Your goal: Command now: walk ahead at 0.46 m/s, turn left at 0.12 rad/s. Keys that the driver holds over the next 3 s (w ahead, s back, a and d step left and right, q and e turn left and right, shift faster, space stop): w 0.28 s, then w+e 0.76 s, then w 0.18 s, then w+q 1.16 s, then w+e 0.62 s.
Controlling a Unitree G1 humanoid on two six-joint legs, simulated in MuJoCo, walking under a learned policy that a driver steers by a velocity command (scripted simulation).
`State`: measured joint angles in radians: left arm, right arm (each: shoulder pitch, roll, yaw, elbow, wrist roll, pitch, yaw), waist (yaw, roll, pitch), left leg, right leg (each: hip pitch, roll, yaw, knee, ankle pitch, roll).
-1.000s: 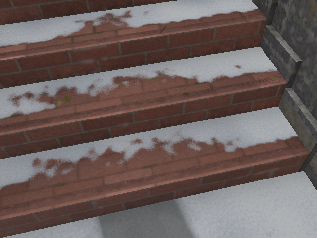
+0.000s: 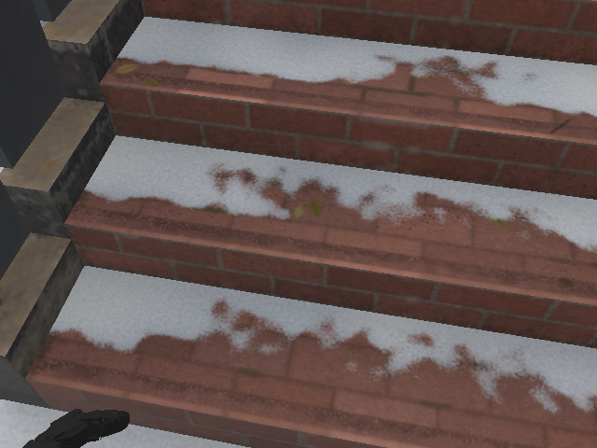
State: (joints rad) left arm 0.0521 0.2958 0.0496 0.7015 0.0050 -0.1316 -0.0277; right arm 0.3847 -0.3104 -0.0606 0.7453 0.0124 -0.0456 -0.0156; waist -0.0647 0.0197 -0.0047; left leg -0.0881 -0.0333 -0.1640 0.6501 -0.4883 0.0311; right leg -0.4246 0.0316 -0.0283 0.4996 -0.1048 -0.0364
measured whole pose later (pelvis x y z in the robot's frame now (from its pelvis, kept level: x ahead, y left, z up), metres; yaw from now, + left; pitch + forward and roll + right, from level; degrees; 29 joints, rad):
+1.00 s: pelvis +0.45 -0.12 +0.06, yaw -21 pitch +3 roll -1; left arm 0.08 0.19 0.00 0.63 0.02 0.02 -0.02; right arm 0.32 -0.24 -0.05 0.82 -0.03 -0.08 0.05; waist -0.03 0.01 -0.01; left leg -0.39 0.09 -0.05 1.38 -0.09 0.02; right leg -0.76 0.09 -0.10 1.18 -0.49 -0.13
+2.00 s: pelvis +0.99 -0.41 +0.42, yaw -7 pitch +7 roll -3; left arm 0.12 0.18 -0.01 0.92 0.04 -0.05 -0.01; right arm 0.30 -0.25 -0.04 1.02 -0.04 -0.08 0.10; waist 0.02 0.05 -0.18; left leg -0.85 -0.05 -0.16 1.83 0.01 0.20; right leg -0.62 -0.03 -0.18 0.89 -0.39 -0.05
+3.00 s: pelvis +1.56 -0.45 +0.70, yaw -3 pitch +7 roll -2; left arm 0.19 0.18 0.02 0.91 0.06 -0.05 -0.04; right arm 0.27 -0.24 -0.01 1.03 -0.07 -0.08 0.10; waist 0.05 0.06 -0.17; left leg -0.60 -0.01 -0.13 1.51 0.02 0.15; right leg -0.71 0.12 -0.06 1.04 -0.45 -0.11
